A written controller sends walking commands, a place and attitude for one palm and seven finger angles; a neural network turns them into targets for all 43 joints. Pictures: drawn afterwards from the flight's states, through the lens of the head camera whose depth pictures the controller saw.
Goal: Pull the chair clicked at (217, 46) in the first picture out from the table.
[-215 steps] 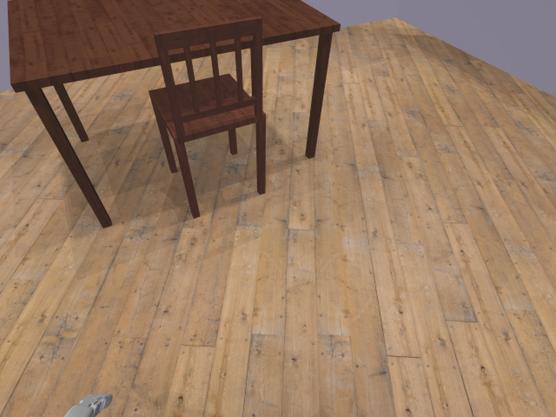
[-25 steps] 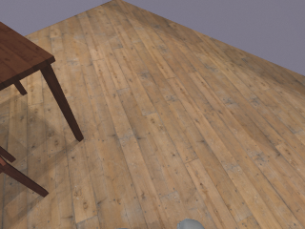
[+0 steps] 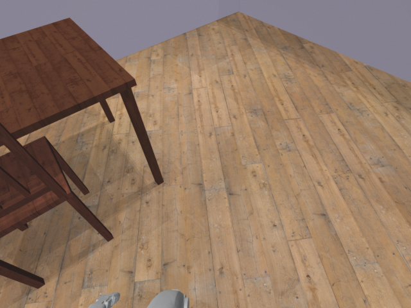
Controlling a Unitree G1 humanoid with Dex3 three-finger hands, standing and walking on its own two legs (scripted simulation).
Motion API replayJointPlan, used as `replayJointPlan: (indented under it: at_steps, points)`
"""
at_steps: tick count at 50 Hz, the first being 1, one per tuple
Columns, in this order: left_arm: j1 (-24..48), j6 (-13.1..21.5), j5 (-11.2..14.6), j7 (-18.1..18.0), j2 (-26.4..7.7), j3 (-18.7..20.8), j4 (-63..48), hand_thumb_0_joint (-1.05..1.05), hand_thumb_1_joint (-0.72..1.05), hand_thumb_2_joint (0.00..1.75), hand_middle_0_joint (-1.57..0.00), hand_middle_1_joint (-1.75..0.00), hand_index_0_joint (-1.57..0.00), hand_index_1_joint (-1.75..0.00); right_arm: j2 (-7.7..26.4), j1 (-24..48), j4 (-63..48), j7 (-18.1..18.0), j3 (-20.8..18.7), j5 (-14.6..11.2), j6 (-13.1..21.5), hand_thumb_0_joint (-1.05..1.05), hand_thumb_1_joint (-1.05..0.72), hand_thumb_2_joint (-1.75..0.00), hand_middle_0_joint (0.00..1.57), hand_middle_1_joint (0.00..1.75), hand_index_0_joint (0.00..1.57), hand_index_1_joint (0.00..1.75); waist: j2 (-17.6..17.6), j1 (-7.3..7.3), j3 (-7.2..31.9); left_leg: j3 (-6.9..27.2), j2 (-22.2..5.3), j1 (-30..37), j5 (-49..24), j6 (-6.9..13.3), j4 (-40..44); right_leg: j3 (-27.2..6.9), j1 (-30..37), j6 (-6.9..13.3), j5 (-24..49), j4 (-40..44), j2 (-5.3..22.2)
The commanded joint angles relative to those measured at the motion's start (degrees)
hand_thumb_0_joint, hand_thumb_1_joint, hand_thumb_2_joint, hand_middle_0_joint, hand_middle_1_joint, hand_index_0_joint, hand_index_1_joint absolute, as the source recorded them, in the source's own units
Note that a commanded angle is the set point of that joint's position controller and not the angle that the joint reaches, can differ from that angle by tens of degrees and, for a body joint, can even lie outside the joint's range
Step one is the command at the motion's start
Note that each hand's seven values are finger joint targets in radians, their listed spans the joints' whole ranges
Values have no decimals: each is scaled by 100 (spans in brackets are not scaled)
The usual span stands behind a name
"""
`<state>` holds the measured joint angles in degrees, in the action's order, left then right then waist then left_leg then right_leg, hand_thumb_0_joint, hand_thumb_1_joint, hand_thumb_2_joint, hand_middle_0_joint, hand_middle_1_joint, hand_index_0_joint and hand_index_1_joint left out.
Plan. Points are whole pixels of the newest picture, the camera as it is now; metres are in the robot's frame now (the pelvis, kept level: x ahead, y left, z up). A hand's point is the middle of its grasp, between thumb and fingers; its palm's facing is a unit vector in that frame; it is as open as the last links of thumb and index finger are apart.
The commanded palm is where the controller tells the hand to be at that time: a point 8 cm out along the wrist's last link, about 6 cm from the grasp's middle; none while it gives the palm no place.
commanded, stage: turn to face it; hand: left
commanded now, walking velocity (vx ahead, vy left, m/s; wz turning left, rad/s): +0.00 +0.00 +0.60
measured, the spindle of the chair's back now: out of the picture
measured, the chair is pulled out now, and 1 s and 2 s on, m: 0.00 0.00 0.00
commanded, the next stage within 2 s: take the last steps up to it in 0.98 s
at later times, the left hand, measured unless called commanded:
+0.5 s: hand out of the picture -0.04 +0.29 -0.18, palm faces +0.36 -0.90 -0.24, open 7.4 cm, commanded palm none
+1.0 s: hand out of the picture +0.00 +0.24 -0.14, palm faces +0.50 -0.82 -0.28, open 7.3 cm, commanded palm none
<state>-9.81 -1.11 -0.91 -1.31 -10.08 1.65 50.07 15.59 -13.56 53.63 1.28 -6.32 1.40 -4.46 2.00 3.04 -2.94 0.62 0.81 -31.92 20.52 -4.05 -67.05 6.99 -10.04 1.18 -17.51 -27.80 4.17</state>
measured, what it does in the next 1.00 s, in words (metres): steps on the spot, turning left: left foot, then right foot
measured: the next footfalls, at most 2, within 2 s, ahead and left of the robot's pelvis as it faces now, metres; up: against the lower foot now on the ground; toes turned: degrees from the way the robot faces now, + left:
left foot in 0.30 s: +0.00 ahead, +0.15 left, +0.00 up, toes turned +19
right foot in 0.88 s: +0.09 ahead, -0.05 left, +0.00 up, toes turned +26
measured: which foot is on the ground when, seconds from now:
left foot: up 0.00-0.28, down 0.30-0.88, up 0.90-1.00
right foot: down 0.00-0.30, up 0.32-0.86, down 0.88-1.00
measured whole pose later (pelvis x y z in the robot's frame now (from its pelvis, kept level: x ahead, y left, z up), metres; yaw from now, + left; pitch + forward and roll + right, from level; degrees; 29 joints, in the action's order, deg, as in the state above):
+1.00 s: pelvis -0.01 +0.01 -0.01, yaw +32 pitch -2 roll +1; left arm -8.7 -1.4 -0.8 -1.3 -10.1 1.1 49.7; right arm 14.0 -16.2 55.7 0.5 -4.9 1.2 -4.7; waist 3.3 2.9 -3.1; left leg 2.8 3.3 -26.0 24.1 -1.4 -62.2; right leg 5.4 -13.2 1.4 -15.0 -30.2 2.3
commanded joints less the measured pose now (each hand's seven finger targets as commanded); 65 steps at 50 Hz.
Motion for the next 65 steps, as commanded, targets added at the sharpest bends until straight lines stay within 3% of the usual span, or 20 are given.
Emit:
replayJointPlan:
  at_steps: [1, 10, 12, 14, 15, 16, 17, 22, 35, 41, 42, 43, 44, 45, 47, 50, 59, 63, 64, 65]
  points:
    - [-405, 182, -15, -89, -1130, 311, -331, 0, 90, 90, -20, -30, -20, -30, 262, 435, -472, 24, 16, -26, 86, 0, -90, -90, 20, 30, 20, 30, -1134, -355, 124, -157, -281, -396, 101, -155, 77, -482, 704, 463, 3298, 646, 1453]
    - [-852, 72, -82, -53, -1460, 406, -147, 0, 90, 90, -20, -30, -20, -30, 206, 1142, -701, 57, 188, -80, 172, 0, -90, -90, 20, 30, 20, 30, -1638, -632, 422, -707, -212, 669, 479, 70, 2207, -87, 898, 467, 3714, 177, 1688]
    - [-796, 55, -72, -40, -1549, 446, -138, 0, 90, 90, -20, -30, -20, -30, 276, 958, -691, 40, 183, -79, 211, 0, -90, -90, 20, 30, 20, 30, -1581, -533, 574, -834, -167, 1123, 219, 165, 2887, 89, 828, 361, 3669, -116, 1729]
    - [-721, 43, 9, -4, -1519, 448, -148, 0, 90, 90, -20, -30, -20, -30, 638, 283, -550, 22, 86, -35, 300, 0, -90, -90, 20, 30, 20, 30, -973, -121, 1005, -645, -264, 2645, -1268, 346, 4317, 454, 140, -64, 3186, -1460, 1519]
    - [-624, 42, 52, 44, -1191, 396, -349, 0, 90, 90, -20, -30, -20, -30, 1325, -141, -488, -14, -93, -14, 361, 0, -90, -90, 20, 30, 20, 30, 741, 142, 1299, 1116, -1664, 3988, -3125, 939, 4475, 585, -1567, -510, 324, -2837, 782]
    - [-302, 8, 43, 37, -921, 287, -587, 0, 90, 90, -20, -30, -20, -30, 1727, -576, -363, -65, -182, -108, 355, 0, -90, -90, 20, 30, 20, 30, 1540, 317, 1449, 2176, -2606, 4212, -5784, 1646, 4345, 16, -2560, -701, -2154, -3753, 333]
    - [-231, -65, 11, -3, -1118, 320, -599, 0, 90, 90, -20, -30, -20, -30, 1592, -535, -302, -75, -124, -113, 309, 0, -90, -90, 20, 30, 20, 30, 840, 216, 1345, 1533, -2649, 3900, -5346, 1814, 4227, -377, -2483, -618, -2017, -4018, 517]
    - [-302, -102, -4, 72, -1075, 386, -214, 0, 90, 90, -20, -30, -20, -30, 962, 497, -592, -178, 69, -70, 409, 0, -90, -90, 20, 30, 20, 30, 673, -250, 513, 793, -1346, 2726, -4456, 1158, 4510, -560, -2250, -743, -507, -4147, 350]
    - [503, -69, 44, -12, -911, 287, -553, 0, 90, 90, -20, -30, -20, -30, 857, -147, -429, -189, 23, -7, 362, 0, -90, -90, 20, 30, 20, 30, 633, -39, 429, 1978, -1324, 2741, -3585, 1531, 4582, -755, -1898, -723, -695, -2370, -37]
    - [-99, 39, 101, -64, -839, 266, -418, 0, 90, 90, -20, -30, -20, -30, 740, 60, -431, -192, 34, -36, 332, 0, -90, -90, 20, 30, 20, 30, 480, -363, 614, 2086, -1031, 1759, -3330, 1238, 4061, -697, -43, -515, 288, -198, -272]
    - [-340, 105, 83, -79, -967, 287, -362, 0, 90, 90, -20, -30, -20, -30, 596, 33, -420, -170, 60, -77, 337, 0, -90, -90, 20, 30, 20, 30, 31, -471, 737, 1877, -751, 1349, -2507, 953, 3695, -876, 676, -478, 923, 689, -20]
    - [-432, 172, -5, -122, -1420, 369, -329, 0, 90, 90, -20, -30, -20, -30, 214, -155, -433, -141, 112, -142, 349, 0, -90, -90, 20, 30, 20, 30, -1324, -441, 880, 1010, -58, 370, -604, 478, 2656, -2049, 1529, -72, 1517, 1087, 1285]
    - [-514, 151, -25, -111, -1687, 394, -371, 0, 90, 90, -20, -30, -20, -30, 209, -109, -563, -169, 89, -101, 317, 0, -90, -90, 20, 30, 20, 30, -1802, -485, 787, 373, 420, 28, 1397, 228, 1436, -2887, 1013, 619, 2398, 1094, 2380]
    - [-346, 107, 3, -117, -1580, 365, -451, 0, 90, 90, -20, -30, -20, -30, 414, -68, -536, -167, 20, -71, 245, 0, -90, -90, 20, 30, 20, 30, -1128, -438, 581, 538, 162, 284, 1268, 256, 550, -2433, 299, 902, 2163, 1112, 2357]
    - [257, 99, 15, -124, -1194, 320, -508, 0, 90, 90, -20, -30, -20, -30, 365, -175, -255, -99, 11, -26, 106, 0, -90, -90, 20, 30, 20, 30, -1238, -188, 133, 451, -31, 287, 590, 226, -164, -1827, -382, 713, 815, 1344, 1604]
    - [251, 139, 1, -105, -1003, 262, -450, 0, 90, 90, -20, -30, -20, -30, 235, -298, -106, -36, 42, -22, 82, 0, -90, -90, 20, 30, 20, 30, -1020, -126, -62, 223, -143, 329, 45, 147, -302, -1152, -584, 553, 655, 1335, 1282]
    - [-694, 172, -96, -20, -1437, 409, 127, 0, 90, 90, -20, -30, -20, -30, 24, 289, -194, 17, 205, -29, 231, 0, -90, -90, 20, 30, 20, 30, -1330, -624, 213, -339, -230, 1041, 701, 211, 2326, -1352, 44, 660, -783, 1516, 1541]
    - [-602, 144, -26, 55, -1296, 371, 322, 0, 90, 90, -20, -30, -20, -30, 23, -584, 153, -40, 251, -30, 439, 0, -90, -90, 20, 30, 20, 30, -871, -200, 420, -575, -46, 2926, -88, 364, 4468, -708, -888, 184, -1396, 742, 1016]
    - [-563, 115, 27, 88, -985, 311, 275, 0, 90, 90, -20, -30, -20, -30, 377, -964, 261, -107, 183, -14, 501, 0, -90, -90, 20, 30, 20, 30, 167, -12, 513, 377, -753, 3589, 383, 596, 4983, -280, -1676, -89, -1460, -311, 594]
    - [-381, 108, 14, 143, -567, 212, 77, 0, 90, 90, -20, -30, -20, -30, 908, -1254, 278, -149, 59, 25, 497, 0, -90, -90, 20, 30, 20, 30, 1802, 167, 257, 2076, -1970, 3718, 1430, 1060, 5654, 352, -2813, -347, -1573, -1848, -76]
